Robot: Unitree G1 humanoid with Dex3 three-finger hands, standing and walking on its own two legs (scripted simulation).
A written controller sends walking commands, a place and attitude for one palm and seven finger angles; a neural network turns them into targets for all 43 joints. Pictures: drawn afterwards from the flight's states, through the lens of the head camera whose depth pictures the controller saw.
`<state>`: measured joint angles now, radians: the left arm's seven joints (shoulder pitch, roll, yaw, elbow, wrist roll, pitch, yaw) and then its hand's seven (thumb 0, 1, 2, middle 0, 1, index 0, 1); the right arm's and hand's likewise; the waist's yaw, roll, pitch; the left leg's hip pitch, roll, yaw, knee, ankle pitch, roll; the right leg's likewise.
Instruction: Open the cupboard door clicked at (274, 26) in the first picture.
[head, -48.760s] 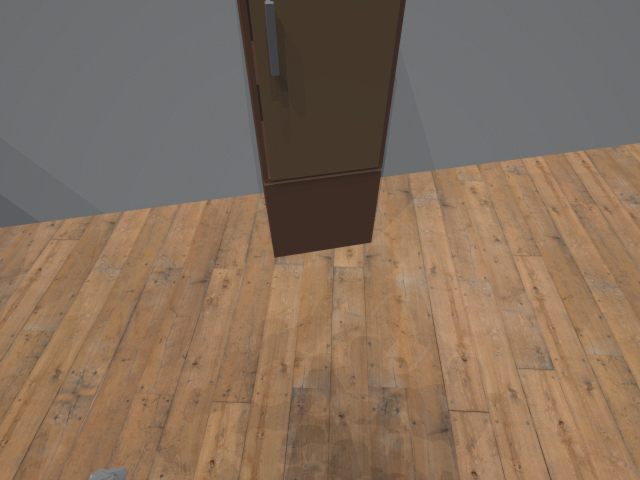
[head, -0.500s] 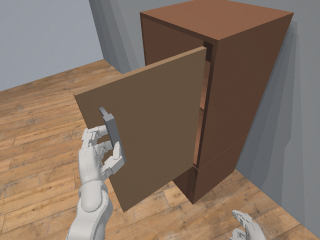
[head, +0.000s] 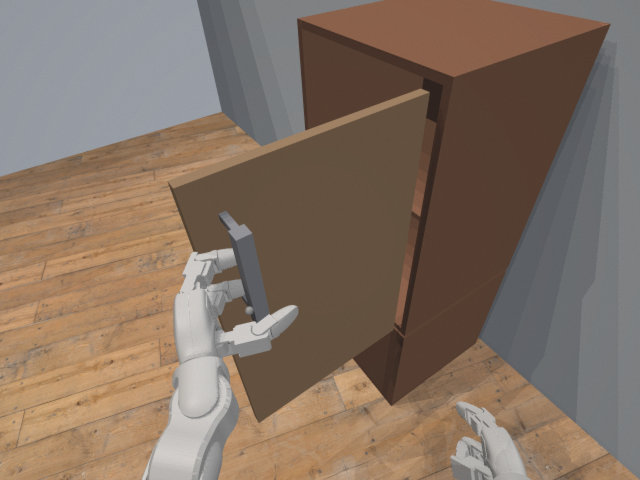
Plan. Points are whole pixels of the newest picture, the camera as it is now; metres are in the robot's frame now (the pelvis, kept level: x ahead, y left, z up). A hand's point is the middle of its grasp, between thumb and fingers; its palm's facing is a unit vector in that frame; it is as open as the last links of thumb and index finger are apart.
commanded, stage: open thumb and fingers to let go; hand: left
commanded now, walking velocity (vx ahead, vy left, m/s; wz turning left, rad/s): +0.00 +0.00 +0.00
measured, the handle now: (245, 272) +0.33 +0.13 +0.12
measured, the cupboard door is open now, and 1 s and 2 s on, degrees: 92 91 91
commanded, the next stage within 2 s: slide the hand sideways off the handle in 0.40 s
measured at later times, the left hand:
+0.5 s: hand (257, 312) +0.27 +0.10 +0.12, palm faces +0.26 -0.96 +0.03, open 15.6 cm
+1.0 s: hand (235, 350) +0.23 +0.11 +0.11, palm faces -0.10 -0.99 -0.03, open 16.4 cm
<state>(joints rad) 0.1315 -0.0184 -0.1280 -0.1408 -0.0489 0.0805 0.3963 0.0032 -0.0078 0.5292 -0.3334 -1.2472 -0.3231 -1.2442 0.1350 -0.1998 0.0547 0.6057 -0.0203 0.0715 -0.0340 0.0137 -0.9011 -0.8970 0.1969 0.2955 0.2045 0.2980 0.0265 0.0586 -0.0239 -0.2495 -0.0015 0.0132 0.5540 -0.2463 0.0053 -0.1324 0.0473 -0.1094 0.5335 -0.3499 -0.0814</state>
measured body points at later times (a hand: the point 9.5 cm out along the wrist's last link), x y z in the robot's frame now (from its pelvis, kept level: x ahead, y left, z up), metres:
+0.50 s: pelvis +0.00 +0.02 +0.00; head -0.03 +0.00 +0.45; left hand +0.25 +0.15 +0.12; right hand +0.18 -0.19 -0.09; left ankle +0.04 +0.12 -0.73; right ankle -0.03 -0.06 -0.73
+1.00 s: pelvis -0.01 +0.02 +0.00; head -0.03 +0.00 +0.45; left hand +0.23 +0.17 +0.12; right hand +0.17 -0.20 -0.07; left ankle +0.03 +0.12 -0.73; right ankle -0.03 -0.06 -0.73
